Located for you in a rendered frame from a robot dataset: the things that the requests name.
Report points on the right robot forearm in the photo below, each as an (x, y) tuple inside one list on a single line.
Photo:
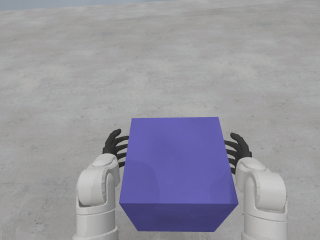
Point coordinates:
[(265, 201)]

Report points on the robot left hand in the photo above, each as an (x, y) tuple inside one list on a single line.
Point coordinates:
[(111, 148)]

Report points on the left robot forearm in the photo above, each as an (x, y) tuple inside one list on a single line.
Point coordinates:
[(96, 201)]

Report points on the robot right hand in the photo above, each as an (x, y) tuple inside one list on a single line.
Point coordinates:
[(242, 150)]

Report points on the carton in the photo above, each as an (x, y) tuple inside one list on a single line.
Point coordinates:
[(177, 175)]

